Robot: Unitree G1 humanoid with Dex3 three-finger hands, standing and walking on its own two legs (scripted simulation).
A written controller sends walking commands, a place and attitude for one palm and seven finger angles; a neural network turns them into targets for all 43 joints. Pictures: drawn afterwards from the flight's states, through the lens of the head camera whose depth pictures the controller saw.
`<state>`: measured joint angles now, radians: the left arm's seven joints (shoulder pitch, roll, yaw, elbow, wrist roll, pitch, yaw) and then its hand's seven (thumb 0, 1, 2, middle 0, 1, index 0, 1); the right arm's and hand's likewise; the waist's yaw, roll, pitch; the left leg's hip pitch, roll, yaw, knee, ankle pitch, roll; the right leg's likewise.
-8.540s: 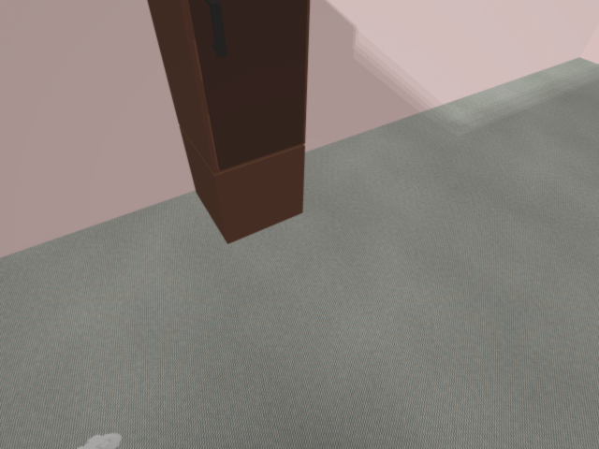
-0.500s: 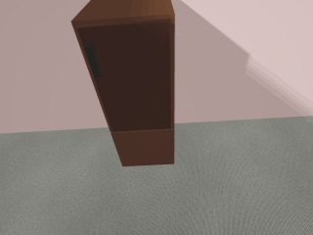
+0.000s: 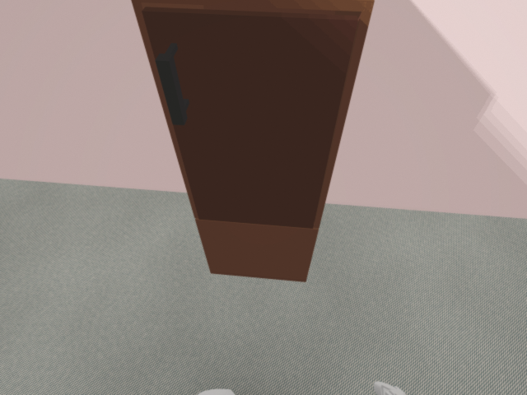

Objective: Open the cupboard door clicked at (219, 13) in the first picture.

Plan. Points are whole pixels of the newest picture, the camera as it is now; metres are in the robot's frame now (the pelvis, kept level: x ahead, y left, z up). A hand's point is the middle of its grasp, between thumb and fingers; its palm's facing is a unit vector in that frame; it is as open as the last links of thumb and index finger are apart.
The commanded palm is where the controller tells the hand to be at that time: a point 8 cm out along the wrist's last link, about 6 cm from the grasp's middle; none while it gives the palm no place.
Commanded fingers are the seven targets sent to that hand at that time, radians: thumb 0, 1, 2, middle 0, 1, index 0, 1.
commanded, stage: come to a stop and stand still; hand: left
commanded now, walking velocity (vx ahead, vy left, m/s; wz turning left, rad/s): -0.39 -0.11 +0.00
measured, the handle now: (176, 85) +0.58 +0.23 +0.15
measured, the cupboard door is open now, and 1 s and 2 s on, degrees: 0 0 0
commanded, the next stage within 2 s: none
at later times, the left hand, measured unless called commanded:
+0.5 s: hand out of the picture +0.10 +0.14 -0.15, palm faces +0.01 -0.95 -0.31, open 7.4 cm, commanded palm none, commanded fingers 0.00 0.90 0.90 -0.20 -0.30 -0.20 -0.30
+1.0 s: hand out of the picture -0.04 +0.16 -0.16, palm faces +0.10 -0.97 -0.23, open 7.4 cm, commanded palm none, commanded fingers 0.00 0.90 0.90 -0.20 -0.30 -0.20 -0.30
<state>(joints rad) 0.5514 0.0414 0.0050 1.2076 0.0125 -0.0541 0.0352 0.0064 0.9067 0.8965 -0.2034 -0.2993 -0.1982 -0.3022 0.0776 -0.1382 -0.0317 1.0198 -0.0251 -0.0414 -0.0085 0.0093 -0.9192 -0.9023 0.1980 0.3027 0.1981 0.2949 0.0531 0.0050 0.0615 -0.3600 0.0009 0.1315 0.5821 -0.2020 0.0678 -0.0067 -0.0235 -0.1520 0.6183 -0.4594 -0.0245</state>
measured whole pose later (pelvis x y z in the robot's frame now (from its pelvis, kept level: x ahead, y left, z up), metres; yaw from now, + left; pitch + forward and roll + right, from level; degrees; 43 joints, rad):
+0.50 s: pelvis +0.02 -0.07 +0.00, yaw -2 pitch -2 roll +2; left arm 0.19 0.19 0.05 0.96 0.02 0.01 0.03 0.00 0.91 0.90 -0.20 -0.30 -0.19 -0.30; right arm 0.17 -0.21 -0.07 1.00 -0.01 0.05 -0.02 0.00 -0.91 -0.90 0.20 0.30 0.20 0.30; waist -0.01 0.05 0.08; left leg -0.34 0.06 0.06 0.70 -0.40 -0.04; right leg -0.28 -0.04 -0.04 0.64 -0.34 -0.01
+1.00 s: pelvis -0.03 -0.03 +0.01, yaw +0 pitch +0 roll +0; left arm 0.33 0.18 0.05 1.05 0.03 0.04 0.02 0.01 0.90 0.90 -0.20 -0.30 -0.20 -0.30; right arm 0.25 -0.22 -0.05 1.01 -0.01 0.03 0.00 0.01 -0.91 -0.90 0.20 0.30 0.20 0.29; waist 0.05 0.00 0.00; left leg -0.16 0.03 0.02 0.47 -0.34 -0.02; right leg -0.30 -0.07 -0.06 0.47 -0.17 0.02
